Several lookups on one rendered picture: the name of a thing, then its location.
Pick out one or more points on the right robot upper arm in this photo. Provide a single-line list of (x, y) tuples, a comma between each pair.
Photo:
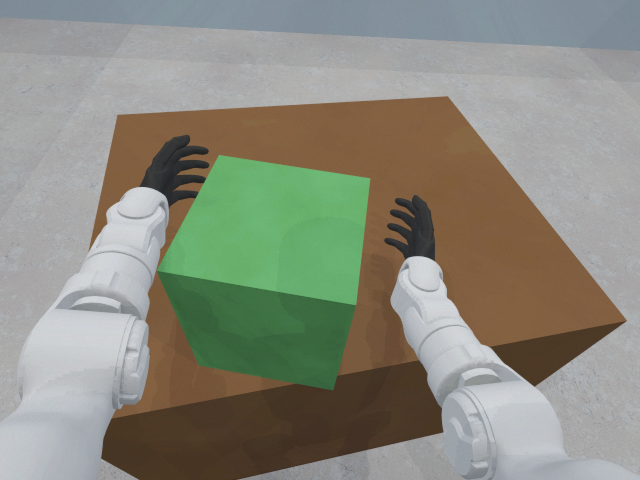
[(508, 431)]

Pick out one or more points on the carton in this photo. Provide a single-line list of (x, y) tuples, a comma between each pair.
[(263, 273)]

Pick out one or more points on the robot left hand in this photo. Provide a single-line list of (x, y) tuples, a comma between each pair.
[(162, 174)]

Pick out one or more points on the robot right hand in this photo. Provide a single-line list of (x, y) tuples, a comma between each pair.
[(421, 239)]

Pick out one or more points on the pedestal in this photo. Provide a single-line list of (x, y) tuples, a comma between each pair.
[(513, 280)]

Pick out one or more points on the left robot upper arm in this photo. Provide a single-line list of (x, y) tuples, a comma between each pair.
[(82, 366)]

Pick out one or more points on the left robot forearm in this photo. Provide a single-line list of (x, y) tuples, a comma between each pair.
[(119, 269)]

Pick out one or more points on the right robot forearm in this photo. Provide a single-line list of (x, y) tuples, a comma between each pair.
[(445, 345)]

